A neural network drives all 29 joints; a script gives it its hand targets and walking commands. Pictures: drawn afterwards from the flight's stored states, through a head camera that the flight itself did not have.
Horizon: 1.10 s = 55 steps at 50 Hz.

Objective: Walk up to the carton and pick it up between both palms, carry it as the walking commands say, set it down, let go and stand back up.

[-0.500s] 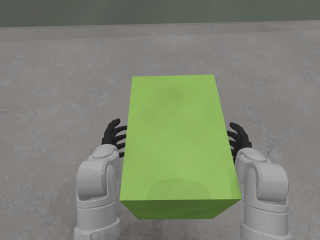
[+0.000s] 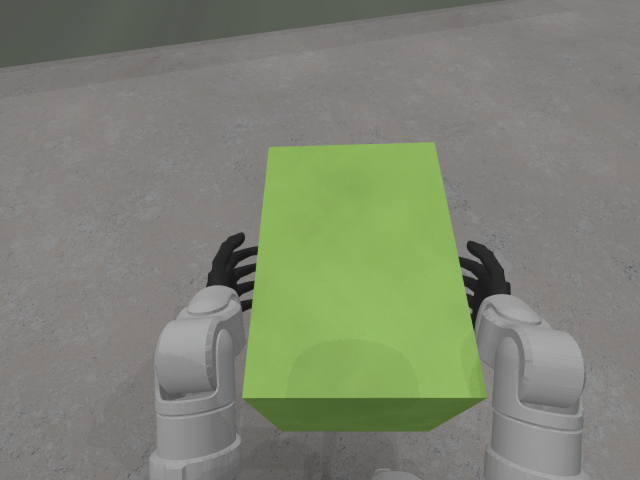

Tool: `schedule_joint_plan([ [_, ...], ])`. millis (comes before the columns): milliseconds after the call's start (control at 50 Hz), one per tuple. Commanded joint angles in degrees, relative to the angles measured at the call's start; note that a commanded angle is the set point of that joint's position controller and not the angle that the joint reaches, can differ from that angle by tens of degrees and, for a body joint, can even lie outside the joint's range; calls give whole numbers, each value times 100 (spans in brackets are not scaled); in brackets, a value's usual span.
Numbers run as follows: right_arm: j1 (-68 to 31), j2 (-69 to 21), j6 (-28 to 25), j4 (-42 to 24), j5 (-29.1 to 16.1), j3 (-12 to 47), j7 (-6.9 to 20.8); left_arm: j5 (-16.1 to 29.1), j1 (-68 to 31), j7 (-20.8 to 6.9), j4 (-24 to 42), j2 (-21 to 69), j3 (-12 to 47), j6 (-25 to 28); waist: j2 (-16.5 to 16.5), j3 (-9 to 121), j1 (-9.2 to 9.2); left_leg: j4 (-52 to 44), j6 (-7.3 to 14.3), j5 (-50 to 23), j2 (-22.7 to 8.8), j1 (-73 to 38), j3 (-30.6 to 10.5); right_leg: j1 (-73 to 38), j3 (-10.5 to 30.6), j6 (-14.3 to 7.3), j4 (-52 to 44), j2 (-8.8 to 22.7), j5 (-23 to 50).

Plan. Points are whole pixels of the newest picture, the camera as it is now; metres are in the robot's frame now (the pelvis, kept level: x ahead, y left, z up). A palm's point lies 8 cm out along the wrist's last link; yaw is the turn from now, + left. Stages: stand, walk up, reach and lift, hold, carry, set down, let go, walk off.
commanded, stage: carry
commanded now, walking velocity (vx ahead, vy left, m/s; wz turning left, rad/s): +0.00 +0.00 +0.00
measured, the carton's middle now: (352, 296) +0.33 +0.00 +0.04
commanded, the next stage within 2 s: none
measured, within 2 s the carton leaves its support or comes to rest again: neither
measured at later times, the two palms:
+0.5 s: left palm (311, 339) +0.24 +0.05 +0.08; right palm (589, 384) +0.22 -0.24 +0.08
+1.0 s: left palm (287, 361) +0.21 +0.08 +0.10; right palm (590, 397) +0.19 -0.22 +0.10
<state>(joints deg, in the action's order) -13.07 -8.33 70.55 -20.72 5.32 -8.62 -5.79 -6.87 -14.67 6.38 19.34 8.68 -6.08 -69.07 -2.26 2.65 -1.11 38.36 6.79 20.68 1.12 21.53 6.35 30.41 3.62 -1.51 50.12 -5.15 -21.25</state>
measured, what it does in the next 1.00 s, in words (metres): steps on the spot: right foot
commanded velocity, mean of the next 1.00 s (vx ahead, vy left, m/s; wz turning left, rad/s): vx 0.00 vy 0.00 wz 0.00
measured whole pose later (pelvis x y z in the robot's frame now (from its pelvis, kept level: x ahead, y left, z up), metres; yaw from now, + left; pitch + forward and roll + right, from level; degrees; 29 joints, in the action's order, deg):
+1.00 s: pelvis -0.07 -0.06 +0.00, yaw -4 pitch +2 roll +0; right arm -13.2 -8.3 71.7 -15.4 6.5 -8.6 -5.5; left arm -7.8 -14.7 5.9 14.4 8.6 -7.1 -70.4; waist -2.8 5.8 -1.1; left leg 37.2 3.0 17.7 0.7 21.8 7.3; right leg 25.1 2.4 -0.8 37.3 -1.0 -14.2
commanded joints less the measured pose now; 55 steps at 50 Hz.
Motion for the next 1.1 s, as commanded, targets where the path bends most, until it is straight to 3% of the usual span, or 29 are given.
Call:
schedule_joint_plan([
  [0, -2856, -5171, -105, -300, -2372, 4253, 1534, 2505, -2494, -1511, 125, 5304, 4109, -41, 894, 1683, 97, -1120, 236, -4730, -2317, -2185, -1316, 839, -241, 209, 1249, 506, -484],
  [20, -2679, -5039, -59, -242, -2271, 4216, 1546, 2424, -2250, -1534, -61, 5243, 4054, -116, 876, 1641, 78, -1070, 218, -4825, -2199, -2118, -1137, 789, -276, 221, 1094, 531, -420],
  [40, -2226, -4987, -12, 232, -2141, 3970, 1563, 2405, -2262, -1465, -124, 5183, 4121, -115, 1267, 1666, 81, -1037, -33, -5290, -1973, -2262, -985, 792, -439, 226, 1022, 383, -303],
  [80, -2508, -4906, -36, 211, -2195, 3882, 1622, 2297, -2229, -1405, -244, 5195, 4154, -106, 1671, 1976, 68, -949, -5, -5400, -1828, -2268, -603, 454, -673, 245, 587, 305, -205],
  [120, -2473, -4911, -49, 279, -2218, 3867, 1676, 2368, -2422, -1393, -52, 5133, 4269, -74, 1685, 1978, 102, -894, -97, -5430, -1769, -2309, -460, 361, -828, 321, 338, 262, -102],
  [200, -3272, -4997, -160, -294, -2343, 4051, 1650, 2486, -2878, -1410, 116, 5350, 4299, -48, 1755, 2083, 130, -918, -87, -3740, -1714, -1712, -333, -363, -842, 149, -685, 351, 19],
  [260, -2932, -5023, -134, -121, -2261, 4061, 1596, 2490, -2727, -1453, -3, 5330, 4149, -74, 963, 2150, 52, -492, -445, -2197, -1332, -1457, -179, -1147, -318, -26, -2360, 480, 1850],
  [280, -2980, -4997, -110, -207, -2268, 4173, 1573, 2396, -2516, -1480, -83, 5246, 3979, -94, 306, 2162, 85, 81, -620, -1356, -1086, -797, -84, -1705, 511, -84, -2398, 1000, 3502],
  [300, -3088, -4952, -121, -305, -2236, 4188, 1570, 2400, -2539, -1522, -261, 5295, 3979, -102, -557, 2062, 101, 543, -768, -24, -631, 35, 16, -1931, 1656, -400, -2406, 1686, 4784],
  [320, -3203, -5076, -113, -53, -2222, 4242, 1567, 2358, -2634, -1550, -233, 5236, 3865, -94, -1231, 1855, 92, 1021, -792, 1348, -306, 403, -260, -1858, 2285, -564, -2797, 2095, 4304],
  [340, -3106, -5030, -69, 191, -2132, 4166, 1569, 2234, -2248, -1572, -707, 5281, 3804, -160, -860, 1631, 57, 1356, -717, 1435, -319, 389, -530, -1472, 2425, -715, -3000, 2137, 2964],
  [380, -3393, -5136, -71, 161, -2236, 4299, 1554, 2312, -2563, -1636, -567, 5332, 3722, -99, -986, 1270, 69, 1158, -813, 1094, -344, 537, -491, -1307, 1787, -661, -3024, 1861, 2068],
  [460, -4039, -5257, -186, -494, -2496, 4423, 1468, 2448, -2896, -1628, -194, 5471, 3755, 33, -1053, 1574, 60, 187, -743, 861, -137, 196, -329, -1610, 1608, -708, -2722, 1704, 3075],
  [480, -3979, -5226, -173, -586, -2526, 4428, 1487, 2423, -2916, -1581, 104, 5432, 3873, 55, -789, 1967, 112, -475, -688, 573, -127, -200, -292, -1752, 1555, -694, -2577, 1661, 3191],
  [500, -3975, -5397, -191, -658, -2590, 4529, 1457, 2509, -2993, -1557, 284, 5485, 3934, 88, -929, 2304, 120, -761, -693, 146, -167, -565, -288, -1950, 1487, -585, -2397, 1609, 3486],
  [520, -3572, -5236, -167, -471, -2492, 4467, 1442, 2525, -2713, -1536, 276, 5382, 3935, 78, -786, 2472, 110, -973, -703, -315, -222, -876, -253, -2001, 1412, -457, -2241, 1564, 4417],
  [540, -3935, -5282, -212, -813, -2578, 4531, 1430, 2552, -2894, -1516, 424, 5475, 4004, 115, -728, 2828, 116, -1195, -703, -570, -356, -1331, -219, -2044, 1178, -473, -1961, 1476, 4511],
  [600, -3299, -5114, -162, -323, -2337, 4301, 1455, 2523, -2561, -1508, 215, 5348, 4051, 9, 186, 2587, 98, -633, -284, -1545, -1041, -1557, -878, -1032, 659, -187, -1655, 990, 2828],
  [640, -3317, -5200, -140, -295, -2374, 4296, 1481, 2543, -2632, -1519, 239, 5382, 4076, -39, 296, 2206, 95, -735, -278, -1350, -1082, -1343, -881, -795, 647, -196, -1877, 997, 2118],
  [660, -3207, -5238, -119, -222, -2325, 4306, 1464, 2559, -2686, -1551, 283, 5346, 4038, -38, 37, 2230, 97, -770, -256, -996, -1040, -1313, -866, -841, 691, -207, -2000, 1029, 1858],
  [680, -3068, -5110, -96, -142, -2262, 4252, 1470, 2569, -2617, -1569, 243, 5308, 4104, -58, 250, 2130, 89, -847, -288, -488, -991, -1196, -833, -759, 686, -184, -2028, 989, 1430],
  [720, -3335, -5102, -50, -141, -2245, 4242, 1454, 2482, -2603, -1589, -89, 5310, 3938, -151, 61, 1697, 95, -935, -284, -432, -1047, -1114, -897, -698, 547, -256, -2104, 941, 1415],
  [760, -3151, -5185, -42, 92, -2204, 4193, 1477, 2517, -2638, -1599, -135, 5356, 3945, -145, 136, 1856, 85, -783, -374, -709, -932, -875, -740, -1030, 599, -232, -2113, 1027, 2089],
  [840, -3143, -5060, -39, 139, -2132, 4084, 1482, 2514, -2739, -1609, -186, 5307, 3986, -136, -39, 1710, 121, -825, -361, -179, -869, -1011, -797, -625, 752, -240, -2226, 1053, 1429],
  [860, -3192, -5061, -75, 78, -2172, 4195, 1470, 2440, -2477, -1628, -355, 5225, 3839, -124, -97, 1781, 99, -693, -304, -519, -913, -1071, -842, -657, 741, -251, -2275, 1054, 1736],
  [900, -3364, -5122, -86, -35, -2222, 4222, 1484, 2551, -2820, -1617, -163, 5313, 3927, -91, -175, 1803, 98, -748, -344, -166, -853, -926, -735, -706, 849, -247, -2332, 1092, 1576],
  [1000, -3377, -5065, -50, -50, -2254, 4232, 1476, 2475, -2706, -1584, -109, 5271, 3885, -120, 174, 1586, 90, -870, -376, 193, -847, -981, -806, -502, 779, -274, -2430, 1001, 843],
  [1060, -3367, -5104, 0, 139, -2256, 4154, 1496, 2480, -2810, -1572, -175, 5301, 3916, -165, 369, 1496, 80, -983, -391, 11, -909, -786, -836, -630, 685, -242, -2348, 1032, 1149],
  [1080, -3296, -5087, -12, -11, -2252, 4251, 1482, 2411, -2574, -1572, -225, 5174, 3784, -164, -46, 1509, 87, -997, -306, 19, -957, -885, -949, -640, 610, -222, -2337, 978, 1252],
])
